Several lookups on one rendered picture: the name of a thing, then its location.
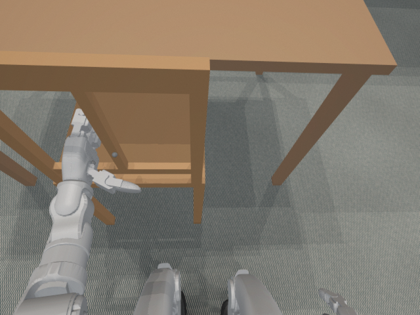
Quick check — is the robot left forearm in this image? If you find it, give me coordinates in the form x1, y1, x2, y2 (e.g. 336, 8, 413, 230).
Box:
13, 180, 95, 315

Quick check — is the table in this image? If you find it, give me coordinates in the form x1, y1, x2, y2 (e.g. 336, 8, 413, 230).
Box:
0, 0, 397, 186

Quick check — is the chair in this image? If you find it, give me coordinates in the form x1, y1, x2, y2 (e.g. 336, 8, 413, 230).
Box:
0, 51, 210, 225

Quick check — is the right robot hand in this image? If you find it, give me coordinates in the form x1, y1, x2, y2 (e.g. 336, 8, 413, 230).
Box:
318, 288, 358, 315

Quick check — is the robot thigh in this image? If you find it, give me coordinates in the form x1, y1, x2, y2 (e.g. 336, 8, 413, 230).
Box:
228, 274, 283, 315
133, 268, 181, 315

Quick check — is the left robot hand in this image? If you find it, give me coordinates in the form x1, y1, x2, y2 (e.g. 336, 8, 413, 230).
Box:
62, 108, 141, 194

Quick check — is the right robot thigh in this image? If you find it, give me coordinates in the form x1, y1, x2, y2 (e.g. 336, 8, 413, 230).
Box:
228, 274, 283, 315

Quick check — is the left robot upper arm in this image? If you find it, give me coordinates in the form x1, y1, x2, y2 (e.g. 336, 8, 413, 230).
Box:
15, 293, 88, 315

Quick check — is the left robot thigh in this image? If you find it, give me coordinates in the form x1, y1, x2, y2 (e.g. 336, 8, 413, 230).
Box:
133, 268, 181, 315

